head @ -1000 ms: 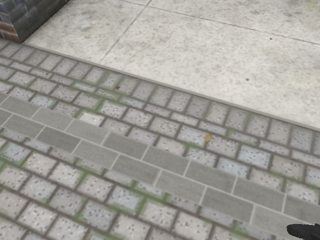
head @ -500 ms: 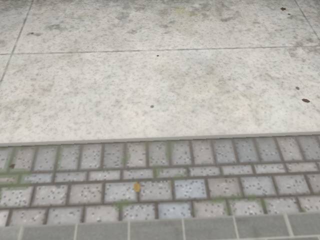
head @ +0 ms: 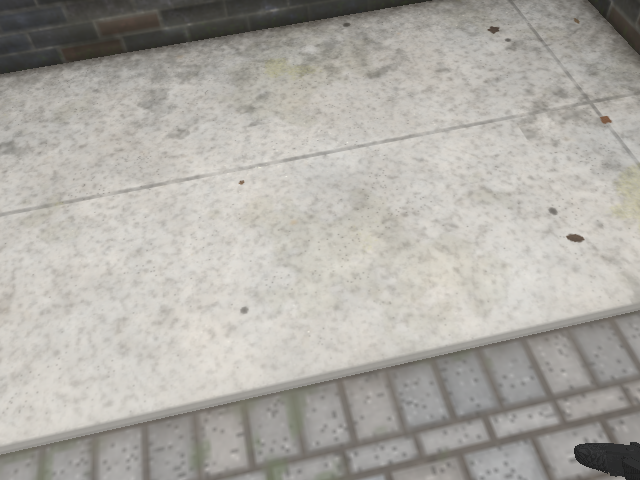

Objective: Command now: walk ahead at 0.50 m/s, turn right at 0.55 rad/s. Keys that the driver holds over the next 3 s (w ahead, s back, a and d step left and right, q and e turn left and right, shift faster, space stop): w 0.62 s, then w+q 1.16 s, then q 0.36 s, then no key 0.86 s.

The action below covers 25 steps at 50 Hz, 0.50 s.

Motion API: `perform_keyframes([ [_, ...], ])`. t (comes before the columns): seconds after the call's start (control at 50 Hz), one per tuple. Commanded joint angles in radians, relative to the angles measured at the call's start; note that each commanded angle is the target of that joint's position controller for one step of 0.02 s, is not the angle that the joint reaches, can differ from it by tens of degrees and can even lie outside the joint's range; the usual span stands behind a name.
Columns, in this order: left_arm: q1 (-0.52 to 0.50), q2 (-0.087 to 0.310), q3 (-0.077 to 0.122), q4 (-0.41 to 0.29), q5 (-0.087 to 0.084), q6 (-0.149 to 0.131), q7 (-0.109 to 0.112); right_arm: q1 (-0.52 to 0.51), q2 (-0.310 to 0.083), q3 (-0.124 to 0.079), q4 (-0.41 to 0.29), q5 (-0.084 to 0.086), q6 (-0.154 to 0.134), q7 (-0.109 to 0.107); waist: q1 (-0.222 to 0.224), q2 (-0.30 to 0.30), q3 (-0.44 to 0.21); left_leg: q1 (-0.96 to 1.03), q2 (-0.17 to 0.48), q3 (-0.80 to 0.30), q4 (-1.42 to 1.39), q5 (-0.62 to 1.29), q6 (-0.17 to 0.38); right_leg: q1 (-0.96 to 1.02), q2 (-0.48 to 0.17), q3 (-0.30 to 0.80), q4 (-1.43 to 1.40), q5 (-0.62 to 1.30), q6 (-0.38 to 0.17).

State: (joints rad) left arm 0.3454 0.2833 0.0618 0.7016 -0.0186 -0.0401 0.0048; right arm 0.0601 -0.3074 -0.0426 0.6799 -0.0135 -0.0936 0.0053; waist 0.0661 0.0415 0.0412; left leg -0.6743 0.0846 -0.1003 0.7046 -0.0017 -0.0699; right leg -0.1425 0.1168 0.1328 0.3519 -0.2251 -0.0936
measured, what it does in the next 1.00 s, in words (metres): walks ahead: left foot, then right foot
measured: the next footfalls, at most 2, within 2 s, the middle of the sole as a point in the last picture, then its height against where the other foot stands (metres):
left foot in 0.16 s outside the picture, level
right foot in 0.66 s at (440, 450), level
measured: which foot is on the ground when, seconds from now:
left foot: up 0.00-0.14, down 0.16-0.68, up 0.70-1.00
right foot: down 0.00-0.16, up 0.18-0.64, down 0.66-1.00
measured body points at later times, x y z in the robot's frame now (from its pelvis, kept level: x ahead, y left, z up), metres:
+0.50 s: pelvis +0.28 +0.04 +0.00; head +0.31 +0.04 +0.45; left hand +0.50 +0.26 -0.09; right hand +0.26 -0.24 -0.12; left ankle +0.24 +0.15 -0.75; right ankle +0.41 -0.14 -0.70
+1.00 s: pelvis +0.54 -0.05 +0.00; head +0.56 -0.05 +0.45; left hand +0.57 +0.23 -0.12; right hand +0.70 -0.32 -0.11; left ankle +0.68 +0.13 -0.68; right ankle +0.49 -0.13 -0.75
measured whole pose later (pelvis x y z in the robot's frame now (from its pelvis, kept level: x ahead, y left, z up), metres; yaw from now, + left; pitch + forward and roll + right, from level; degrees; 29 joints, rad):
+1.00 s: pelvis +0.54 -0.05 +0.00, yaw +3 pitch +0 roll -2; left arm 0.33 0.27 0.06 0.84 0.02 -0.10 0.00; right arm 0.19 -0.31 -0.06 0.76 0.02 -0.03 0.01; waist 0.06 0.05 0.02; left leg -0.69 0.10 -0.08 0.88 -0.02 -0.01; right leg -0.02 0.05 -0.17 0.23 -0.22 -0.05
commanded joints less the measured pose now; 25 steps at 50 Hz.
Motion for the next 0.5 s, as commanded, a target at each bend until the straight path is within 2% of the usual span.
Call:
perform_keyframes([
  [0.02, 0.014, 0.177, 0.049, -0.04, -0.008, -0.01, 0.013, -0.109, -0.057, -0.009, -0.084, 0.014, -0.022, 0.014, 0.011, -0.118, -0.027, 0.155, -0.066, 0.046, -0.135, 0.122, 0.003, -0.091, -0.21, 0.165, -0.089, 0.165, -0.126],
  [0.08, 0.048, 0.154, 0.041, -0.009, -0.007, -0.005, 0.016, -0.114, -0.083, -0.019, -0.086, 0.016, -0.032, 0.028, 0.012, -0.135, -0.025, 0.158, -0.062, 0.027, -0.199, 0.073, 0.039, 0.023, -0.261, 0.227, -0.017, 0.162, -0.113],
  [0.12, 0.044, 0.158, 0.044, 0.002, -0.001, 0.002, 0.016, -0.07, -0.098, -0.028, -0.079, 0.015, -0.037, 0.028, -0.013, -0.166, -0.023, 0.205, -0.068, 0.044, -0.218, -0.027, 0.077, 0.071, -0.283, 0.253, 0.032, 0.257, -0.098],
  [0.14, 0.03, 0.15, 0.04, 0.001, 0.0, 0.004, 0.013, 0.003, -0.112, -0.039, -0.06, 0.011, -0.04, 0.022, -0.055, -0.167, -0.052, 0.307, -0.087, 0.072, -0.258, -0.039, 0.105, 0.076, -0.256, 0.238, 0.101, 0.374, -0.081],
  [0.16, 0.024, 0.117, 0.027, -0.006, 0.007, 0.004, 0.009, 0.116, -0.144, -0.054, -0.041, 0.0, -0.045, 0.017, -0.109, -0.143, -0.151, 0.501, -0.038, 0.04, -0.244, -0.012, 0.152, 0.038, -0.203, 0.195, 0.263, 0.428, -0.053],
  [0.18, 0.092, 0.069, 0.008, -0.019, 0.022, -0.002, 0.008, 0.26, -0.215, -0.072, -0.029, -0.014, -0.045, 0.013, -0.132, 0.012, -0.317, 0.831, 0.145, -0.183, -0.19, 0.012, 0.255, -0.168, -0.115, 0.125, 0.558, 0.208, -0.004],
  [0.2, 0.199, 0.037, -0.005, -0.009, -0.009, -0.012, 0.007, 0.356, -0.234, -0.085, 0.029, 0.002, -0.03, 0.026, -0.114, 0.295, -0.4, 1.052, 0.302, -0.615, -0.341, -0.283, 0.385, -0.477, 0.003, 0.038, 0.849, -0.331, 0.062],
  [0.22, 0.125, 0.131, 0.01, -0.003, -0.02, -0.017, 0.008, 0.347, -0.146, -0.062, 0.023, 0.031, -0.028, 0.029, -0.143, 0.16, -0.291, 0.993, 0.296, -0.663, -0.406, -0.512, 0.35, -0.596, -0.055, 0.088, 0.947, -0.328, 0.061],
  [0.24, -0.002, 0.164, 0.02, -0.028, -0.018, -0.018, 0.008, 0.282, -0.106, -0.049, 0.016, 0.028, -0.021, 0.025, -0.155, 0.064, -0.154, 0.861, 0.259, -0.522, -0.425, -0.49, 0.311, -0.63, -0.094, 0.055, 0.954, -0.238, 0.061],
  [0.26, -0.07, 0.153, 0.017, -0.047, -0.004, -0.02, 0.008, 0.231, -0.095, -0.04, 0.008, 0.016, -0.015, 0.023, -0.136, 0.007, -0.075, 0.734, 0.219, -0.412, -0.445, -0.376, 0.298, -0.612, -0.131, 0.013, 0.919, -0.174, 0.064],
  [0.28, -0.095, 0.135, 0.018, -0.057, 0.007, -0.026, 0.004, 0.201, -0.08, -0.035, 0.011, 0.008, -0.013, 0.021, -0.111, 0.002, -0.032, 0.649, 0.183, -0.341, -0.468, -0.279, 0.297, -0.588, -0.167, -0.002, 0.855, -0.123, 0.066],
  [0.3, -0.082, 0.116, 0.016, -0.054, 0.009, -0.027, 0.0, 0.19, -0.067, -0.028, 0.012, 0.0, -0.015, 0.018, -0.086, 0.03, -0.033, 0.6, 0.151, -0.284, -0.488, -0.207, 0.286, -0.536, -0.192, -0.012, 0.809, -0.093, 0.067],
  [0.32, -0.066, 0.097, 0.013, -0.046, 0.006, -0.026, -0.003, 0.188, -0.059, -0.026, 0.017, 0.003, -0.016, 0.018, -0.076, 0.052, -0.041, 0.58, 0.13, -0.242, -0.506, -0.156, 0.285, -0.507, -0.2, -0.026, 0.772, -0.083, 0.072],
  [0.36, -0.077, 0.066, 0.004, -0.049, 0.01, -0.023, -0.004, 0.204, -0.077, -0.029, 0.034, 0.016, -0.021, 0.017, -0.073, 0.061, -0.04, 0.554, 0.128, -0.178, -0.532, -0.056, 0.303, -0.504, -0.21, -0.055, 0.688, -0.072, 0.086],
  [0.42, -0.174, 0.04, -0.012, -0.075, 0.018, -0.029, -0.009, 0.226, -0.12, -0.04, 0.054, 0.023, -0.014, 0.01, -0.097, 0.036, -0.025, 0.546, 0.12, -0.099, -0.562, 0.011, 0.303, -0.508, -0.219, -0.077, 0.495, 0.066, 0.104],
  [0.5, -0.297, 0.034, -0.018, -0.096, 0.009, -0.04, -0.024, 0.284, -0.144, -0.043, 0.088, 0.033, 0.0, 0.005, -0.142, 0.034, -0.007, 0.537, 0.097, -0.017, -0.559, 0.024, 0.271, -0.418, -0.183, -0.111, 0.28, 0.255, 0.109],
])
Over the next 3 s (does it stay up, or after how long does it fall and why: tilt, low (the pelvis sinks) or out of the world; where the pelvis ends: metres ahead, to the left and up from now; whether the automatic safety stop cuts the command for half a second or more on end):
stays up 1.19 0.15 -0.01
